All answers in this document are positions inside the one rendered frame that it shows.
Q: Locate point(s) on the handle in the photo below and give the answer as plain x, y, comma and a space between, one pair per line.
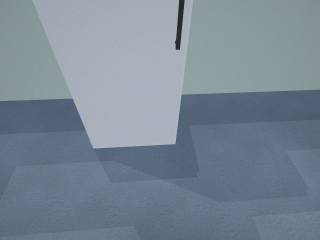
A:
179, 24

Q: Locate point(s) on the fridge door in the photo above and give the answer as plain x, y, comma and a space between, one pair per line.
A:
120, 63

